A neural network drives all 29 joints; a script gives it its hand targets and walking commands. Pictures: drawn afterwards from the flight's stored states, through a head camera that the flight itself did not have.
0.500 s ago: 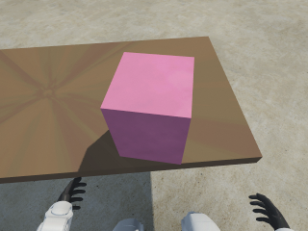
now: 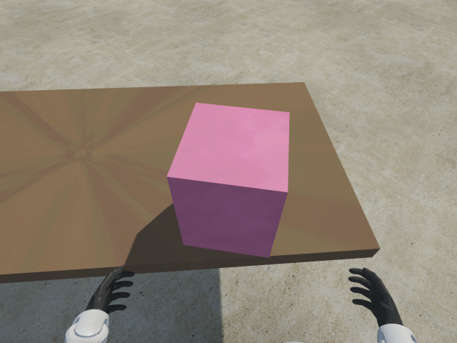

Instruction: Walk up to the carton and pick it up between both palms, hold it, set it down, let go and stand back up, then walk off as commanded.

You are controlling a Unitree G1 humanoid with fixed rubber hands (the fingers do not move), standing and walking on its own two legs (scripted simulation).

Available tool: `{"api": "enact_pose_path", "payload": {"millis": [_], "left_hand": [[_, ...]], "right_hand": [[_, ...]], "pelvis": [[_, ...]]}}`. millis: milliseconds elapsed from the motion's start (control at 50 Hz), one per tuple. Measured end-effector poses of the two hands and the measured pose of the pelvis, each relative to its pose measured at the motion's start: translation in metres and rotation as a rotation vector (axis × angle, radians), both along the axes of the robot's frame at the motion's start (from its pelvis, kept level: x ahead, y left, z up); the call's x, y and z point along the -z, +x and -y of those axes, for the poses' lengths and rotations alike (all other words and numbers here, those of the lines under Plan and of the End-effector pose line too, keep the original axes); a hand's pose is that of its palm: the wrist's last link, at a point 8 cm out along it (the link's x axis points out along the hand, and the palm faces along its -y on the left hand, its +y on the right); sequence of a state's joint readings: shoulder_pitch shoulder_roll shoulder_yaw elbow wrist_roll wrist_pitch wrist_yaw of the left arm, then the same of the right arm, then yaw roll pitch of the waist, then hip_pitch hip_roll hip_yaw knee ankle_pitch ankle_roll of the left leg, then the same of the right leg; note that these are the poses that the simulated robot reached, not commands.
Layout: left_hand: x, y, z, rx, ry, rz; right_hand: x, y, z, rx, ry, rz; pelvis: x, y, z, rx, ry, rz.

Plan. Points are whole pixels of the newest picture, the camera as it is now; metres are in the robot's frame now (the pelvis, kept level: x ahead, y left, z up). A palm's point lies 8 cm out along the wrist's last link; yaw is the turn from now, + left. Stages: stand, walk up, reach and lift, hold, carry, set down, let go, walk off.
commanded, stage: reach and lift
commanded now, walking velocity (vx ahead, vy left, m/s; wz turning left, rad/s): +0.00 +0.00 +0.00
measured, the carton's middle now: (233, 182) +0.43 +0.01 -0.01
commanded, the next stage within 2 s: none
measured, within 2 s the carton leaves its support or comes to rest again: neither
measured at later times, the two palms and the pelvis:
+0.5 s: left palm (98, 295) +0.20 +0.25 -0.03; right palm (365, 295) +0.19 -0.20 -0.02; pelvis +0.01 +0.00 +0.01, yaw +0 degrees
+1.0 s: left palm (91, 278) +0.22 +0.25 +0.01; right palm (353, 277) +0.21 -0.18 +0.01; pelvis +0.02 +0.01 +0.01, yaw +0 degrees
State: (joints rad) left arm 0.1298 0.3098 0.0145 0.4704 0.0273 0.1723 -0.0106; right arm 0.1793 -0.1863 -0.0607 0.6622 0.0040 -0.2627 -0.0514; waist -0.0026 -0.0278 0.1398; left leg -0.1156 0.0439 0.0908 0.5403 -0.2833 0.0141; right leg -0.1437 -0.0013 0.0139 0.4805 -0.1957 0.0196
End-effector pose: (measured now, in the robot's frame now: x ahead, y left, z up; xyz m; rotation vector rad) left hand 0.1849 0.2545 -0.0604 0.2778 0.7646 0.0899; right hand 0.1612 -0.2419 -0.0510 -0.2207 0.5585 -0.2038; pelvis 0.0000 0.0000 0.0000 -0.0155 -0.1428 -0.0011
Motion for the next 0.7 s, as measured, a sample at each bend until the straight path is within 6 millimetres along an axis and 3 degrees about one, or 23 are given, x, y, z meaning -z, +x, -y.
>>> {"api": "enact_pose_path", "payload": {"millis": [380,700], "left_hand": [[-0.024,0.014,0.007,0.008,-0.124,0.2],[-0.049,0.023,0.001,0.055,-0.169,0.346]], "right_hand": [[-0.025,0.017,-0.033,0.095,0.121,0.146],[-0.052,0.035,-0.057,0.16,0.18,0.279]], "pelvis": [[-0.005,0.01,-0.002,-0.001,-0.003,0.005],[-0.005,0.015,-0.007,-0.004,-0.004,-0.002]]}}
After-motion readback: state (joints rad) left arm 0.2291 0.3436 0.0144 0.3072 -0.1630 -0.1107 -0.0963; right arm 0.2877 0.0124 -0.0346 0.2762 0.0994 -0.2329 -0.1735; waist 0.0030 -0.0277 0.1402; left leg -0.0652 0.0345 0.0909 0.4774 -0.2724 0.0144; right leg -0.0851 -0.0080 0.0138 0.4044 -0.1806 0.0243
